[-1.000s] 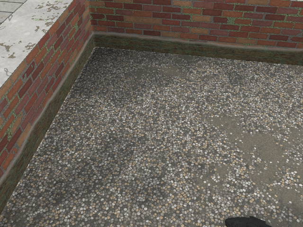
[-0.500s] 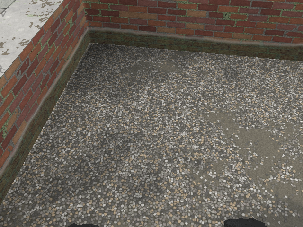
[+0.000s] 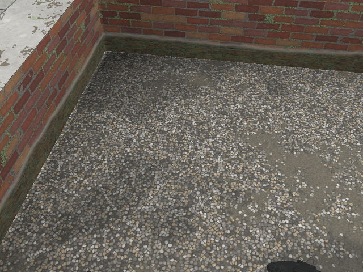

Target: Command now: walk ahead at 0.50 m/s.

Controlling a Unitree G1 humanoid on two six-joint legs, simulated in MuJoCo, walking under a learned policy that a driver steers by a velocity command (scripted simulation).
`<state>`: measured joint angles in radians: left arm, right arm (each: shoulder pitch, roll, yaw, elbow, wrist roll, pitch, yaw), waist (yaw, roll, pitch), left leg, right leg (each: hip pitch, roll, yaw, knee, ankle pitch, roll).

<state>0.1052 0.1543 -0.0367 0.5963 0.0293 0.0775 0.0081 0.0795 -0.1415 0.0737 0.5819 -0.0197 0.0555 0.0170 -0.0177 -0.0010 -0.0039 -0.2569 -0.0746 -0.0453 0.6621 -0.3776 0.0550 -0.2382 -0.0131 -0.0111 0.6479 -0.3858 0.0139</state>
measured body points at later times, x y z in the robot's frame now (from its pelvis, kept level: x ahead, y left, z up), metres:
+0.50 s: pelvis +0.00 +0.00 +0.00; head -0.01 +0.01 +0.45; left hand +0.20 +0.20 -0.08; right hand +0.21 -0.19 -0.07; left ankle -0.02 +0.09 -0.72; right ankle -0.02 -0.13 -0.72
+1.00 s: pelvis +0.00 +0.00 +0.00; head -0.01 +0.01 +0.45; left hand +0.20 +0.20 -0.08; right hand +0.20 -0.19 -0.07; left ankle -0.02 +0.09 -0.72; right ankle -0.02 -0.13 -0.72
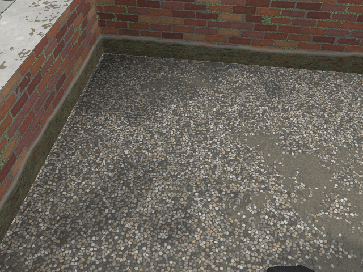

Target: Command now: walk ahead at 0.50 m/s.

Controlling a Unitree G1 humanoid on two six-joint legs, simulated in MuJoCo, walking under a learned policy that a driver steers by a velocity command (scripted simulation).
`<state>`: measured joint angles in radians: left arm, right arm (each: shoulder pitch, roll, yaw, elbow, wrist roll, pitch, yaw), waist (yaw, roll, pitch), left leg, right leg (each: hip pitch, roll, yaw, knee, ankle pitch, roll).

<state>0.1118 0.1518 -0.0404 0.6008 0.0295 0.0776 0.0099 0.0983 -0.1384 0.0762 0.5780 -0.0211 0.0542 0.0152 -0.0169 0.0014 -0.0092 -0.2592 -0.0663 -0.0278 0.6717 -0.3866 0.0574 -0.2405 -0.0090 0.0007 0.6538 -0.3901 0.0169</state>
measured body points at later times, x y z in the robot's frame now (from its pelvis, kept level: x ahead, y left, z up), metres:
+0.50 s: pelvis +0.00 +0.00 +0.00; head -0.01 +0.00 +0.45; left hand +0.20 +0.20 -0.08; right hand +0.20 -0.19 -0.07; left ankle -0.02 +0.09 -0.72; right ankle -0.02 -0.13 -0.72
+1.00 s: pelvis +0.01 +0.00 +0.02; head +0.01 +0.01 +0.47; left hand +0.18 +0.20 -0.08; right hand +0.17 -0.19 -0.08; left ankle -0.02 +0.09 -0.72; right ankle -0.02 -0.13 -0.72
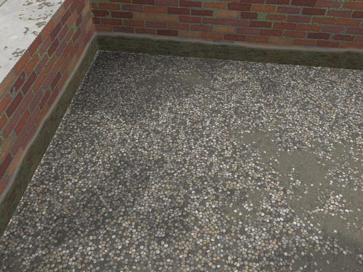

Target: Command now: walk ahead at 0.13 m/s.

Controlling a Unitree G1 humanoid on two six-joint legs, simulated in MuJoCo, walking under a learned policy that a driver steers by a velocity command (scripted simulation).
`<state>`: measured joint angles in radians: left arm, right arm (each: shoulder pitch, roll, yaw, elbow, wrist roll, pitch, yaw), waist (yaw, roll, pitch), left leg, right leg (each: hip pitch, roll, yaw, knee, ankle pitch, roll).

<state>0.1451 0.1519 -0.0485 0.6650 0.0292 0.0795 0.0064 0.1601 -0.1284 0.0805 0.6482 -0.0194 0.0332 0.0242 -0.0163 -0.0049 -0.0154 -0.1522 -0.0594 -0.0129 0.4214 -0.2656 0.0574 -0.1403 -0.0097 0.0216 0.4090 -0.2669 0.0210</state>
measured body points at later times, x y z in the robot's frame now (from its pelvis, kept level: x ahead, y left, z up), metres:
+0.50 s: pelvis +0.00 +0.00 +0.00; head +0.00 +0.00 +0.45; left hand +0.17 +0.20 -0.11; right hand +0.18 -0.19 -0.10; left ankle -0.03 +0.08 -0.74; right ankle -0.03 -0.13 -0.74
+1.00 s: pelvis -0.01 +0.00 -0.02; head -0.02 +0.00 +0.43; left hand +0.20 +0.19 -0.10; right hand +0.18 -0.19 -0.10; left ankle -0.03 +0.08 -0.74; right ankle -0.03 -0.13 -0.74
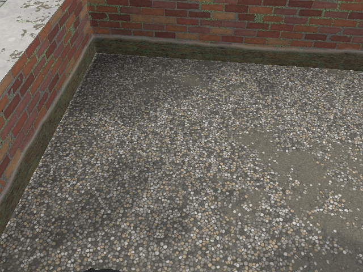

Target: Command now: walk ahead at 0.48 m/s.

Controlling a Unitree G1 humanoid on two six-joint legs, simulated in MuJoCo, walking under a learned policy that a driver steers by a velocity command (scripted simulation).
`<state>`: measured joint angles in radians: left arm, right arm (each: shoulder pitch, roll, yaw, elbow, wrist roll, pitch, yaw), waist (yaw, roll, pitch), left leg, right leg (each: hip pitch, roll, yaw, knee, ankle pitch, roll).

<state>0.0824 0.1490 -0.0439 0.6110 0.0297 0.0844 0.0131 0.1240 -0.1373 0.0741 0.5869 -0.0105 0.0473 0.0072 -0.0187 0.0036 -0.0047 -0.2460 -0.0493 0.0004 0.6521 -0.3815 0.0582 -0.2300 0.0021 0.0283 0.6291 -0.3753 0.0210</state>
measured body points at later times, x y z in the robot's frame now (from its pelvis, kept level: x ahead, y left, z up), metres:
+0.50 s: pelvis +0.00 +0.00 +0.00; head -0.01 +0.00 +0.45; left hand +0.20 +0.20 -0.09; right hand +0.20 -0.19 -0.08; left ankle -0.02 +0.08 -0.72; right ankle -0.02 -0.14 -0.72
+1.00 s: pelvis +0.00 +0.00 +0.00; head -0.01 +0.00 +0.45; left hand +0.20 +0.19 -0.09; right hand +0.19 -0.19 -0.08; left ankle -0.02 +0.08 -0.72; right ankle -0.02 -0.14 -0.72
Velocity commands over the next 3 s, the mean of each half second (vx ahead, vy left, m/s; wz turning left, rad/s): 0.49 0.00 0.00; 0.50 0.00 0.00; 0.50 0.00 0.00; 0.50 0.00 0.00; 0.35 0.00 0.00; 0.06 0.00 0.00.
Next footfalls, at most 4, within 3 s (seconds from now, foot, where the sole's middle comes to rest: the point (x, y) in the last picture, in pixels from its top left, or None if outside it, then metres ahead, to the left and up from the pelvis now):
none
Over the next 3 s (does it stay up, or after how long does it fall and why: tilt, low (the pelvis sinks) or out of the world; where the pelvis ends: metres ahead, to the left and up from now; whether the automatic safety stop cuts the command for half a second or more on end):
stays up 0.01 0.00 0.03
